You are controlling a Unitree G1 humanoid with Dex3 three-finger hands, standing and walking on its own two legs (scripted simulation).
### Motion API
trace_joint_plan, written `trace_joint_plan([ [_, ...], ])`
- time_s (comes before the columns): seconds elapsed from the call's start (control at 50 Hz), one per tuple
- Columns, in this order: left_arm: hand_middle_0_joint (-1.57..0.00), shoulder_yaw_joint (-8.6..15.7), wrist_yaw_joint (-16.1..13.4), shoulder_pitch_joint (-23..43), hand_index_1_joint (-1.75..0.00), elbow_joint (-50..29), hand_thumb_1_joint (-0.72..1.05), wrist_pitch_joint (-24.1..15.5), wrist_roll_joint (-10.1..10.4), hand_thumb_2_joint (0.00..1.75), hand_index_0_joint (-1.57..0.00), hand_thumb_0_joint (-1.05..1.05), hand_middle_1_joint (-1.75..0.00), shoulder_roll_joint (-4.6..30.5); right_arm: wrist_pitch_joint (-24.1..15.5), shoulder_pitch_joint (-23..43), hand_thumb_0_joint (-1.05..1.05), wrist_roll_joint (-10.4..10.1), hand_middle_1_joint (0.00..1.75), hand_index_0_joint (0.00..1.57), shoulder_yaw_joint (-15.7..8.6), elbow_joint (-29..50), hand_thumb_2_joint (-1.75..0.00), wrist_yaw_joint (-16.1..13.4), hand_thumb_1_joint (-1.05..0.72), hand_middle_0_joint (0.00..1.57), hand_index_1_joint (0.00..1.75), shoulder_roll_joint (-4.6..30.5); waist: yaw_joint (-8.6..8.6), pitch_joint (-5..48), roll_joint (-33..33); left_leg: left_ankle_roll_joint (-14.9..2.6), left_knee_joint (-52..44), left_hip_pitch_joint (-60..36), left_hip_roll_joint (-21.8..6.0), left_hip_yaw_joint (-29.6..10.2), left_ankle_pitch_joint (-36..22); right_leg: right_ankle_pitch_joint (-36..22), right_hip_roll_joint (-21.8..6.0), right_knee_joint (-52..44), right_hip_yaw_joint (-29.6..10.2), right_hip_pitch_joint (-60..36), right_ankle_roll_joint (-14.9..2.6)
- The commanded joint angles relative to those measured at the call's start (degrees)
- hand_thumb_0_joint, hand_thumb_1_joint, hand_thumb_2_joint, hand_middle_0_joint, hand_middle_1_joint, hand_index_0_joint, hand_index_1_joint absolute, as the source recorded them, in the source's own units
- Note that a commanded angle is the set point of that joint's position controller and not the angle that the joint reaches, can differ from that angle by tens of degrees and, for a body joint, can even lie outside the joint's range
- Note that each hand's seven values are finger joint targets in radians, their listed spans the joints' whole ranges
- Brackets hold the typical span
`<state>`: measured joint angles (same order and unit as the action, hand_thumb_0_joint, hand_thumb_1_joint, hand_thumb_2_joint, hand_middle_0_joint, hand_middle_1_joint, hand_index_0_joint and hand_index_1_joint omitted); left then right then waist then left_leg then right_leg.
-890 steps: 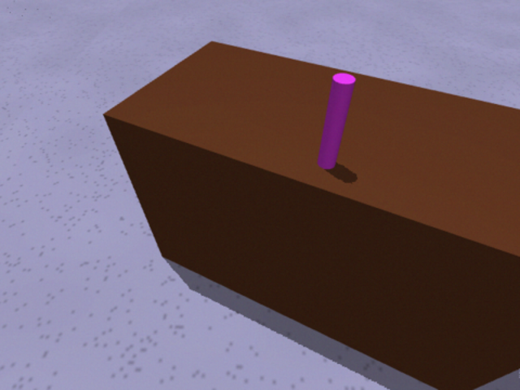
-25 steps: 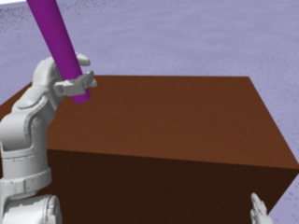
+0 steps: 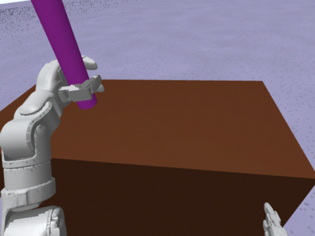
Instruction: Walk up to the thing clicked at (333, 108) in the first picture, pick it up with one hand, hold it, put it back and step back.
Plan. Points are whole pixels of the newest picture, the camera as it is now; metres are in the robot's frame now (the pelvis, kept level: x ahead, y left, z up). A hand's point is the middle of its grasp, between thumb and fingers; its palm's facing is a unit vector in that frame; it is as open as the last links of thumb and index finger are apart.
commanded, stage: hold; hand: left
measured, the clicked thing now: (70, 59) +0.33 +0.18 +0.35
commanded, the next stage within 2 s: crouch in 0.46 s
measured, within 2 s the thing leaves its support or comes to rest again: neither
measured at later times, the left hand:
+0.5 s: hand (87, 82) +0.33 +0.16 +0.30, palm faces +0.06 -1.00 -0.01, open 5.4 cm
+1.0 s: hand (99, 98) +0.38 +0.17 +0.23, palm faces +0.10 -1.00 +0.02, open 5.4 cm
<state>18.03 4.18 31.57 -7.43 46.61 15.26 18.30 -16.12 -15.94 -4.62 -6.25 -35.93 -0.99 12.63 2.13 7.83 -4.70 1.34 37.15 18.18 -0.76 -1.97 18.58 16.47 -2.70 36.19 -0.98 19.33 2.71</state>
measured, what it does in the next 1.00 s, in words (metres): stands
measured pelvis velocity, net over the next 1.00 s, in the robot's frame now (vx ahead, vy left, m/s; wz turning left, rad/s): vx -0.01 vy -0.01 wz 0.00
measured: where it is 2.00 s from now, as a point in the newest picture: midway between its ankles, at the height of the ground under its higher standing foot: outside the picture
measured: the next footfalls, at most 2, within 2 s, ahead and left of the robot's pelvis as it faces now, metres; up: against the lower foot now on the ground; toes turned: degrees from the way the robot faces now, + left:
none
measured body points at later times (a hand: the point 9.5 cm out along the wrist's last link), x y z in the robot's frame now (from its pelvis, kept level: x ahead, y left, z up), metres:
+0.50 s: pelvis +0.00 +0.00 +0.00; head -0.06 -0.04 +0.45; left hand +0.32 +0.22 +0.30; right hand +0.17 -0.25 -0.06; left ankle +0.01 +0.13 -0.72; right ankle +0.03 -0.15 -0.72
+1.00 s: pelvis -0.01 -0.01 +0.00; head -0.04 -0.03 +0.45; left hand +0.36 +0.22 +0.23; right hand +0.15 -0.27 -0.07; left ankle +0.01 +0.13 -0.72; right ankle +0.03 -0.15 -0.72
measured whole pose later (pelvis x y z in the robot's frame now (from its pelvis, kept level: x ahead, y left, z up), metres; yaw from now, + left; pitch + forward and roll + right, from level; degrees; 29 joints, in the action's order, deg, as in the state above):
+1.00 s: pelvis -0.01 -0.01 +0.00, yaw +0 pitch +1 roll +0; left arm 16.0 3.7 34.5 13.0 33.0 12.3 18.0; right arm -19.7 -14.7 -2.7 -5.4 -39.4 -3.1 12.7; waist 0.3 5.6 -2.5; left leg 1.9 36.7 20.6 -0.9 -2.1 17.1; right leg 15.6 -2.5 36.9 -0.9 22.2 2.2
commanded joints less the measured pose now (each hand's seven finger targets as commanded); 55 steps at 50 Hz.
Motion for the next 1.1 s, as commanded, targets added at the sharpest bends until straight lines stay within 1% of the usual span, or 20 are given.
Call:
trace_joint_plan([
  [0.0, -1.33, 4.3, -0.2, 26.7, -1.40, -10.1, 0.63, -4.0, 0.5, 1.31, -1.35, 0.00, -1.41, 11.9, -3.5, 7.8, 0.00, -0.1, 0.05, 0.05, -1.7, 9.4, -0.05, 0.0, 0.57, 0.05, 0.05, 5.9, -0.70, 8.5, 3.9, -1.45, -6.1, -4.1, 1.7, 1.6, -7.9, -5.8, 2.7, -6.0, 4.4, -1.5, -1.79],
  [0.08, -1.33, 4.3, 0.1, 26.1, -1.41, -10.8, 0.63, -3.9, 0.6, 1.32, -1.36, 0.00, -1.42, 11.8, -3.5, 7.8, 0.00, 0.0, 0.05, 0.05, -1.5, 9.8, -0.05, 0.1, 0.57, 0.05, 0.05, 6.0, -0.49, 9.2, 4.4, -1.73, -5.6, -4.3, 2.1, 2.3, -8.8, -6.4, 2.5, -6.3, 4.2, -2.0, -1.76],
  [0.1, -1.33, 2.9, 0.1, 26.5, -1.41, -11.3, 0.61, -3.9, 0.6, 1.32, -1.36, 0.00, -1.42, 10.4, -3.5, 8.6, 0.00, -0.1, 0.05, 0.05, -1.7, 9.1, -0.05, 0.2, 0.57, 0.05, 0.05, 6.0, -0.34, 8.6, 3.5, -1.64, -5.9, -4.0, 2.1, 2.2, -8.7, -6.2, 2.5, -6.1, 4.3, -1.9, -1.96],
  [0.12, -1.33, 4.1, 0.1, 25.8, -1.41, -10.2, 0.61, -4.1, 0.8, 1.31, -1.35, 0.00, -1.41, 11.2, -3.6, 7.8, 0.00, -0.1, 0.05, 0.05, -1.9, 9.2, -0.05, 0.1, 0.57, 0.05, 0.05, 6.3, -0.70, 8.3, 5.1, -1.75, -5.8, -4.3, 1.9, 2.0, -8.3, -6.1, 2.5, -6.2, 4.2, -1.9, -1.71],
  [0.16, -1.32, 3.1, 0.0, 27.0, -1.39, -11.9, 0.61, -4.4, 0.3, 1.29, -1.34, 0.00, -1.40, 11.5, -3.8, 9.0, 0.00, -0.2, 0.05, 0.05, -0.9, 10.9, -0.05, 0.2, 0.57, 0.05, 0.05, 5.7, -0.02, 8.8, 3.6, -1.62, -6.0, -3.9, 2.1, 2.2, -8.6, -6.1, 2.5, -6.1, 4.3, -2.1, -1.95],
  [0.2, -1.32, 4.5, -0.2, 29.0, -1.40, -11.9, 0.60, -4.7, 0.3, 1.31, -1.34, 0.00, -1.40, 12.8, -3.7, 8.3, 0.00, 0.1, 0.05, 0.05, -2.0, 10.2, -0.05, -0.2, 0.56, 0.05, 0.05, 6.5, -0.68, 10.5, 4.8, -1.80, -5.7, -5.1, 2.1, 2.1, -8.9, -6.3, 2.5, -6.2, 4.2, -2.5, -1.76],
  [0.24, -1.32, 3.5, -0.2, 28.9, -1.40, -11.7, 0.60, -4.8, 0.3, 1.31, -1.34, 0.00, -1.40, 11.8, -3.9, 8.2, 0.00, 0.1, 0.05, 0.05, -1.7, 9.1, -0.05, -0.2, 0.57, 0.05, 0.05, 6.1, -0.77, 9.8, 3.0, -1.67, -5.8, -4.9, 2.2, 2.4, -8.6, -6.1, 2.4, -6.2, 4.1, -1.6, -1.93],
  [0.32, -1.31, 4.5, -0.3, 28.8, -1.39, -11.2, 0.61, -4.7, 0.3, 1.31, -1.34, 0.00, -1.40, 12.8, -4.0, 9.0, 0.00, 0.1, 0.05, 0.05, -1.5, 9.8, -0.05, -0.4, 0.57, 0.05, 0.05, 6.2, 0.04, 9.7, 3.3, -1.37, -6.6, -4.5, 1.7, 1.3, -7.8, -5.9, 2.6, -6.1, 4.4, -2.4, -1.87],
  [0.34, -1.32, 3.0, -0.4, 28.7, -1.39, -9.4, 0.61, -4.3, 0.1, 1.30, -1.34, 0.00, -1.40, 11.4, -3.8, 8.6, 0.00, 0.1, 0.05, 0.05, -0.6, 9.3, -0.05, -0.2, 0.56, 0.05, 0.05, 5.3, -0.32, 7.6, 2.9, -1.25, -6.9, -3.8, 1.5, 1.3, -7.3, -5.6, 2.6, -6.0, 4.5, -1.4, -1.95],
  [0.42, -1.32, 2.8, 0.3, 25.2, -1.38, -8.8, 0.65, -3.9, 0.3, 1.29, -1.35, 0.00, -1.39, 10.7, -4.1, 8.6, 0.00, 0.0, 0.05, 0.05, -1.4, 10.0, -0.05, 0.1, 0.57, 0.05, 0.05, 6.0, -0.37, 7.4, 4.0, -1.45, -7.1, -3.2, 1.6, 1.4, -5.3, -3.8, 2.7, -6.5, 4.5, -1.4, -1.84],
  [0.54, -1.37, 4.3, -0.4, 27.3, -1.48, -12.2, 0.58, -4.1, 0.7, 1.37, -1.38, 0.00, -1.48, 12.2, -3.9, 8.8, 0.00, -0.1, 0.05, 0.05, -1.3, 10.4, -0.06, 0.1, 0.55, 0.05, 0.05, 5.9, -0.22, 9.3, 4.7, -1.86, -6.1, -4.0, 2.3, 2.5, -7.7, -5.3, 2.5, -6.7, 4.1, -2.8, -1.75],
  [0.56, -1.36, 4.7, -0.5, 28.1, -1.43, -12.7, 0.55, -4.4, 0.6, 1.30, -1.38, 0.00, -1.43, 12.7, -3.9, 8.4, 0.00, 0.1, 0.05, 0.05, -1.8, 9.8, -0.04, -0.1, 0.58, 0.05, 0.05, 6.2, -0.33, 9.1, 4.8, -1.83, -6.2, -4.1, 2.2, 2.3, -7.3, -5.2, 2.5, -6.7, 4.1, -2.6, -1.73],
  [0.66, -1.37, 3.4, -0.9, 25.3, -1.41, -4.5, 0.54, -4.6, 0.0, 1.28, -1.38, 0.00, -1.42, 10.3, -4.3, 9.2, 0.00, 0.4, 0.05, 0.05, -2.2, 7.1, -0.04, -0.5, 0.59, 0.05, 0.05, 6.5, -0.99, 4.9, 6.9, -1.97, -6.8, -1.8, 2.2, 2.3, -4.6, -3.0, 2.5, -7.2, 4.2, -0.6, -1.60],
  [0.72, -1.37, 2.8, -0.5, 26.1, -1.42, -1.8, 0.57, -6.4, -0.1, 1.29, -1.39, 0.00, -1.42, 10.3, -4.7, 8.8, 0.00, 0.6, 0.05, 0.05, -1.2, 7.4, -0.04, -0.8, 0.59, 0.05, 0.05, 5.8, -1.23, 5.5, 6.9, -1.95, -7.1, -2.2, 2.0, 2.1, -3.8, -2.5, 2.4, -7.3, 4.1, -0.3, -1.56],
  [0.74, -1.38, 1.3, -0.3, 26.9, -1.42, -0.4, 0.57, -7.1, -0.6, 1.30, -1.39, 0.00, -1.42, 9.4, -5.0, 9.1, 0.00, 0.8, 0.05, 0.05, -1.8, 7.2, -0.04, -1.0, 0.60, 0.05, 0.05, 6.5, -2.06, 6.1, 6.8, -2.14, -6.9, -2.4, 2.4, 2.6, -3.7, -2.4, 2.2, -7.4, 3.8, 0.0, -1.60],
  [0.82, -1.36, 1.9, 0.1, 28.8, -1.40, 4.3, 0.59, -11.7, -1.1, 1.29, -1.37, 0.00, -1.40, 11.0, -5.9, 8.3, 0.00, 1.3, 0.05, 0.05, -1.7, 4.8, -0.04, -1.7, 0.60, 0.05, 0.05, 6.7, -2.31, 5.3, 7.6, -2.34, -6.6, -1.2, 2.5, 2.8, -2.2, -1.1, 1.9, -7.6, 3.4, 0.9, -1.46],
  [0.88, -1.37, 1.6, 0.0, 31.6, -1.41, 5.2, 0.60, -16.5, -1.8, 1.28, -1.38, 0.00, -1.41, 11.9, -7.0, 8.9, 0.00, 1.7, 0.05, 0.05, -0.3, 7.1, -0.04, -2.0, 0.60, 0.05, 0.05, 6.0, -1.76, 8.8, 6.2, -2.14, -6.5, -2.2, 2.0, 2.2, -3.4, -2.6, 2.0, -6.4, 3.6, -0.2, -1.70],
  [0.94, -1.37, 1.8, -0.6, 33.8, -1.40, 7.6, 0.62, -20.4, -2.6, 1.28, -1.38, 0.00, -1.40, 12.3, -7.2, 8.6, 0.00, 2.1, 0.05, 0.05, -1.2, 5.4, -0.04, -2.6, 0.59, 0.05, 0.05, 6.6, -2.37, 11.5, 3.3, -1.84, -6.0, -3.4, 1.9, 2.1, -4.5, -4.1, 2.1, -5.7, 3.4, 0.1, -1.90],
  [1.04, -1.38, 1.0, -1.0, 34.8, -1.42, 11.1, 0.63, -26.7, -3.6, 1.31, -1.39, 0.00, -1.42, 12.9, -7.7, 8.6, 0.00, 2.4, 0.05, 0.05, -0.8, 6.3, -0.04, -2.8, 0.59, 0.05, 0.05, 6.6, -2.98, 13.5, 2.0, -1.56, -5.5, -3.7, 1.4, 1.8, -5.8, -5.7, 2.3, -5.0, 3.2, -0.3, -2.04],
  [1.08, -1.39, 1.8, -1.4, 34.1, -1.43, 14.2, 0.63, -28.6, -4.0, 1.30, -1.41, 0.00, -1.44, 13.8, -7.5, 9.4, 0.00, 2.4, 0.05, 0.05, -0.3, 5.4, -0.04, -2.8, 0.58, 0.05, 0.05, 6.0, -2.33, 12.1, 3.2, -1.57, -5.5, -2.0, 1.5, 1.9, -6.3, -5.8, 2.5, -4.8, 3.3, -0.8, -2.03],
])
